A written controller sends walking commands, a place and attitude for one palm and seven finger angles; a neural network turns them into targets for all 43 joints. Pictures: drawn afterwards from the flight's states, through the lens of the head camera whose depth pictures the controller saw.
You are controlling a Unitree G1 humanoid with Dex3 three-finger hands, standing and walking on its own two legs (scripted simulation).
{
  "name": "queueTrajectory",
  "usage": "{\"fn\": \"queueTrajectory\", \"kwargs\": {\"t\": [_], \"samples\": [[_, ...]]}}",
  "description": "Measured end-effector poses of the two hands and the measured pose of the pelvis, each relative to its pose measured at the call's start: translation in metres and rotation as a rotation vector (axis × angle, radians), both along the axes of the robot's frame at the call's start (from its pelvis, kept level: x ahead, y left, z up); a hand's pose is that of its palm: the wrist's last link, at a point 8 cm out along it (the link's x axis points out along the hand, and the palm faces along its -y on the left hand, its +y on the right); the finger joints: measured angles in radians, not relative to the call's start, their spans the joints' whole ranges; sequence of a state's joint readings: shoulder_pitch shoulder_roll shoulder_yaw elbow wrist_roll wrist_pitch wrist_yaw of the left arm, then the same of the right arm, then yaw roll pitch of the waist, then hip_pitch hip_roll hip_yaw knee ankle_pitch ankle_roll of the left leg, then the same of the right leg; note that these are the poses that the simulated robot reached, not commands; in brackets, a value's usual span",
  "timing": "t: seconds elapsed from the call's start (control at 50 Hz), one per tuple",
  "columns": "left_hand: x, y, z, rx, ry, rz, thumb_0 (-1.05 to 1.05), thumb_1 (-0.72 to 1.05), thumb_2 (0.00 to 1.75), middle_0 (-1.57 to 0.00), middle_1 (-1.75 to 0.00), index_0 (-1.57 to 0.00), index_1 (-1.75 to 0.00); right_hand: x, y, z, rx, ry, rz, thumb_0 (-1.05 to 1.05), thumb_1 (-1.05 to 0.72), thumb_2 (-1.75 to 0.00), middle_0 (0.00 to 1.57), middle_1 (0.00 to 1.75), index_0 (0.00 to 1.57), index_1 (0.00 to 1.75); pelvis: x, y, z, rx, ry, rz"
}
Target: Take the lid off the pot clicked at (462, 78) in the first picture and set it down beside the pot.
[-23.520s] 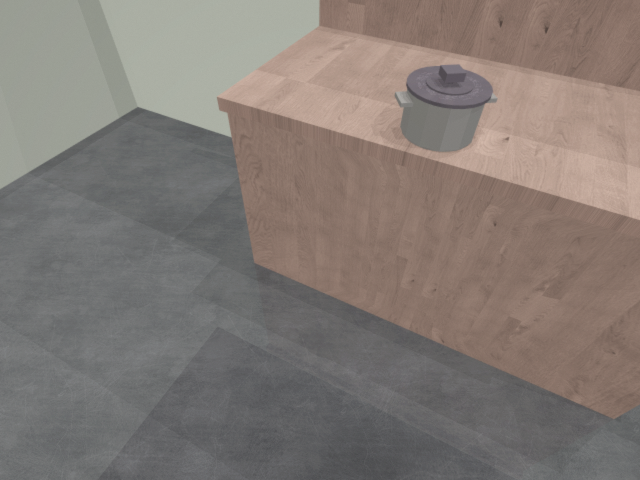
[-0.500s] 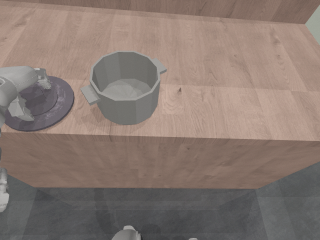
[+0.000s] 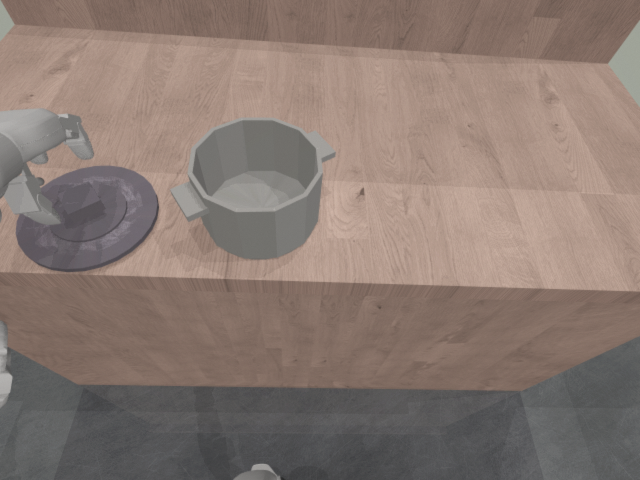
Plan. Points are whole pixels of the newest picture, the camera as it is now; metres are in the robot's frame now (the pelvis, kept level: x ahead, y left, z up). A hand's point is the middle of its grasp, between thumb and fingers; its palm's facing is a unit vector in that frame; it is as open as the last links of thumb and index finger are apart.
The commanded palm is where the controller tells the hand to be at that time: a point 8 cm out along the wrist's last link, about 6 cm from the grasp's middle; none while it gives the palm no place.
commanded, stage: raise the empty hand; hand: left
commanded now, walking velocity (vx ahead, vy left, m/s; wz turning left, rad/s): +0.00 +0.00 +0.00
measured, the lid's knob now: (81, 201) +0.47 +0.33 +0.03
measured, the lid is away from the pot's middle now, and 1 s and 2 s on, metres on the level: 0.24 0.24 0.24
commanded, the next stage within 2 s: draw the hand back to the body in 0.70 s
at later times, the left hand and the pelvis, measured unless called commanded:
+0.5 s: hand (20, 143) +0.45 +0.33 +0.16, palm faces -0.36 -0.09 -0.93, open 11.0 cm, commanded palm +0.46 +0.32 +0.23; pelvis +0.00 +0.00 +0.01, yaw +1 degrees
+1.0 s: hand (9, 142) +0.44 +0.33 +0.16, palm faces -0.34 -0.08 -0.94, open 11.0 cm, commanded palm +0.43 +0.32 +0.24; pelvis +0.00 +0.00 +0.01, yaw +2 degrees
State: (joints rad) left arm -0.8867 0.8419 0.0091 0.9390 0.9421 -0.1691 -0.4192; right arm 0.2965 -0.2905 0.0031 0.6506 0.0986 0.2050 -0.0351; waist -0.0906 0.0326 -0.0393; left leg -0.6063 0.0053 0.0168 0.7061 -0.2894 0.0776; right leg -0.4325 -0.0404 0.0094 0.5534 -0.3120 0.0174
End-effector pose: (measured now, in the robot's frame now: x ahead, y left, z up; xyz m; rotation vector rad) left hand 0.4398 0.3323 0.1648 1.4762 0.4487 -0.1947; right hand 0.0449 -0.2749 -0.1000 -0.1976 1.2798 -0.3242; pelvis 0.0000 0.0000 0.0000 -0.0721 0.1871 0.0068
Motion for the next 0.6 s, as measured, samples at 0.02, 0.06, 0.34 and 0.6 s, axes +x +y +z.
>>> {"fn": "queueTrajectory", "kwargs": {"t": [0.02,0.06,0.34,0.6], "samples": [[0.000,0.000,0.002,0.006,0.001,0.000,0.00,0.01,0.61,-0.35,-0.88,-0.35,-0.88,0.001,0.000,0.000,0.000,0.000,0.004,0.00,-0.91,-0.89,0.20,0.30,0.20,0.30,0.000,0.000,0.000,0.000,-0.002,0.001],[-0.001,0.000,0.005,0.009,0.002,-0.001,0.00,0.01,0.61,-0.35,-0.88,-0.35,-0.88,0.002,0.000,0.001,-0.001,0.002,0.011,0.00,-0.91,-0.89,0.20,0.30,0.20,0.30,0.000,0.000,0.001,0.000,-0.004,0.004],[0.005,-0.004,0.033,0.022,-0.028,-0.005,0.00,0.01,0.61,-0.35,-0.88,-0.36,-0.88,0.010,0.001,0.004,0.006,-0.012,0.037,0.00,-0.91,-0.89,0.20,0.30,0.20,0.30,0.000,0.001,0.004,0.003,-0.019,0.014],[0.009,0.000,0.058,0.023,-0.043,0.026,0.00,0.01,0.61,-0.35,-0.88,-0.36,-0.88,0.015,0.004,0.004,0.024,-0.020,0.043,0.00,-0.91,-0.89,0.20,0.30,0.20,0.30,0.003,0.000,0.007,0.007,-0.025,0.017]]}}
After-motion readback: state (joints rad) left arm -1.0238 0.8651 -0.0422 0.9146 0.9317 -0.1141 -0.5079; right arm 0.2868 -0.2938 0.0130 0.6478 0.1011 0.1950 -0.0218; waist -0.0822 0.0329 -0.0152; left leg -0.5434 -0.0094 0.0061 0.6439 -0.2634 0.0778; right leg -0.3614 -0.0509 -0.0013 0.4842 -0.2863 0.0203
